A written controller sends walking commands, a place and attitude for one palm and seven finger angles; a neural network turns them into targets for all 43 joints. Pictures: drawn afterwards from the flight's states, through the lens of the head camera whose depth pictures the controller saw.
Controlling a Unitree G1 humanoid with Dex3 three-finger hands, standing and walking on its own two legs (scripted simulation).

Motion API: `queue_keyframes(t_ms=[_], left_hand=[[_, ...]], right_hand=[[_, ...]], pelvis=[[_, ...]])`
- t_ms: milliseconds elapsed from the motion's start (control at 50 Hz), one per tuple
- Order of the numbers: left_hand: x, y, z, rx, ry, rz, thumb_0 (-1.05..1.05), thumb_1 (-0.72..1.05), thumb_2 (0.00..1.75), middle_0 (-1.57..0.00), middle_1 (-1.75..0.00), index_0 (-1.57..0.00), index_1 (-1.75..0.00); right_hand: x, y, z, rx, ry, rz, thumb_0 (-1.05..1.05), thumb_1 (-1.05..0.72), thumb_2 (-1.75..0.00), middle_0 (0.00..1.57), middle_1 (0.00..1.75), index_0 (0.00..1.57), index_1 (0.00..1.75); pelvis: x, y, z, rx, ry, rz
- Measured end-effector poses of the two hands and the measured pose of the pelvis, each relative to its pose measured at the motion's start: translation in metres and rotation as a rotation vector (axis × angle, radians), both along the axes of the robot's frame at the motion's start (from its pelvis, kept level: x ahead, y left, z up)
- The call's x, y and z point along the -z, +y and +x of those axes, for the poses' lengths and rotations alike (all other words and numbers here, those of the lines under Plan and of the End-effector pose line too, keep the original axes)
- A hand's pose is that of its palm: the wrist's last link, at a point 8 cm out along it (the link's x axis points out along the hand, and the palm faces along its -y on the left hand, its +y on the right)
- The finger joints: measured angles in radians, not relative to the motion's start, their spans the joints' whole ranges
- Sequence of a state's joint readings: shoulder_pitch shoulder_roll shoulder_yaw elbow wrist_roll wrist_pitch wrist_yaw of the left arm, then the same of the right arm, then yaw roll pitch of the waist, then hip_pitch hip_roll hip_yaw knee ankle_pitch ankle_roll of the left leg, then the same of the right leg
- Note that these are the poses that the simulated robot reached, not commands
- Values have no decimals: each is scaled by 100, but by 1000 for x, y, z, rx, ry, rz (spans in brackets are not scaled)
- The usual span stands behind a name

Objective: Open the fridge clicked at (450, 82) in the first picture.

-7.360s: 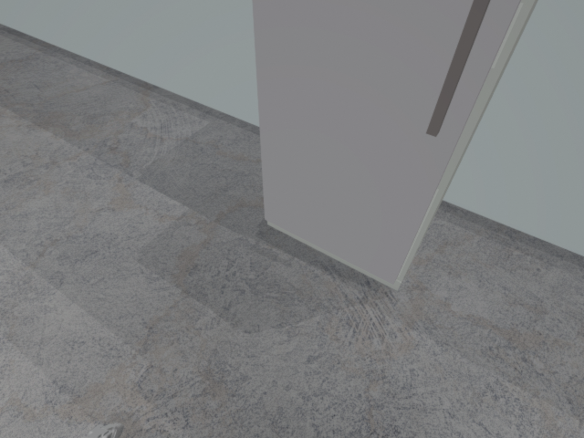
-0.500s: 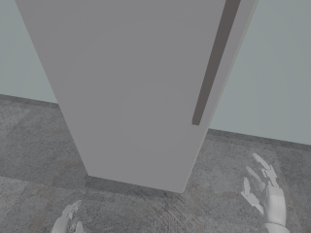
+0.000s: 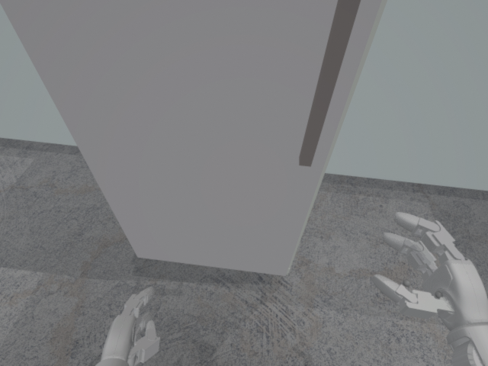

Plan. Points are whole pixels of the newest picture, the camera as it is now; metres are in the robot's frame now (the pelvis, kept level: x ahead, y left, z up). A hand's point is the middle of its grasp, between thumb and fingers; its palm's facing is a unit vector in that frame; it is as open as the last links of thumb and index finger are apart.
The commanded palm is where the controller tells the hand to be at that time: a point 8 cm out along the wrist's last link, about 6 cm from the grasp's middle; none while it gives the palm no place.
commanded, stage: raise the hand to about handle height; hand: right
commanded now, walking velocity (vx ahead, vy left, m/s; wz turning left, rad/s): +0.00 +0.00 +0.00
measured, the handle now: (328, 67) +0.52 -0.10 +0.24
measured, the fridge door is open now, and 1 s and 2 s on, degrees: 0 0 0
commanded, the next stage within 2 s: move the hooked fingers beside the handle in 1.36 s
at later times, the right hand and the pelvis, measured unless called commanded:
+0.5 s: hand out of the picture +0.27 -0.29 +0.18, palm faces +0.13 +0.99 -0.06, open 13.4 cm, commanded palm +0.23 -0.33 +0.18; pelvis +0.02 -0.03 +0.03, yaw +1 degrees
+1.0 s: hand out of the picture +0.29 -0.31 +0.23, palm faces +0.12 +0.99 -0.06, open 14.0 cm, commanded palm +0.25 -0.34 +0.23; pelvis +0.01 -0.02 +0.04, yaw +0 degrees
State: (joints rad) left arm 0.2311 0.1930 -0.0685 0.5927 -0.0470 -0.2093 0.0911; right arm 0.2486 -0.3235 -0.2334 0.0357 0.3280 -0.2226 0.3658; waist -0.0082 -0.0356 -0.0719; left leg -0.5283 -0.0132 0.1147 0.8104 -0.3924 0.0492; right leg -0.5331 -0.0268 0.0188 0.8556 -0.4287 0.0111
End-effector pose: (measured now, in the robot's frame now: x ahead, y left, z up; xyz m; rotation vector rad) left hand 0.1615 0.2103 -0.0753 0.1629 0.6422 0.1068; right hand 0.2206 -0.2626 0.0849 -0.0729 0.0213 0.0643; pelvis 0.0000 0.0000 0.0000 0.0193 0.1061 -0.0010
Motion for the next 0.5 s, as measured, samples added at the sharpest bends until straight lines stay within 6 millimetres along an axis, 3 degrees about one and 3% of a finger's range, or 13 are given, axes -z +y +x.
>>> queue_keyframes(t_ms=[60,180,360,500], left_hand=[[-3,4,-18,-59,24,-3,1,90,90,-20,-31,-20,-30],[-12,14,-30,-52,50,55,1,90,90,-20,-30,-20,-30],[-36,5,4,-16,-55,107,1,90,90,-20,-30,-20,-30],[-60,-24,36,45,-176,61,1,90,90,-20,-30,-20,-30]], right_hand=[[-4,-17,8,82,64,37,1,-16,-58,26,77,26,77],[-37,-47,-4,231,-68,2,0,-3,-53,26,86,26,86],[-46,-56,10,137,-36,13,0,19,-43,28,100,28,99],[-97,-77,20,184,-173,3,-1,35,-36,29,110,29,110]], pelvis=[[-7,-5,6,-21,-8,-6],[-15,-16,13,-25,-21,-4],[-22,-30,13,-9,-68,3],[-29,-33,17,-10,-111,3]])
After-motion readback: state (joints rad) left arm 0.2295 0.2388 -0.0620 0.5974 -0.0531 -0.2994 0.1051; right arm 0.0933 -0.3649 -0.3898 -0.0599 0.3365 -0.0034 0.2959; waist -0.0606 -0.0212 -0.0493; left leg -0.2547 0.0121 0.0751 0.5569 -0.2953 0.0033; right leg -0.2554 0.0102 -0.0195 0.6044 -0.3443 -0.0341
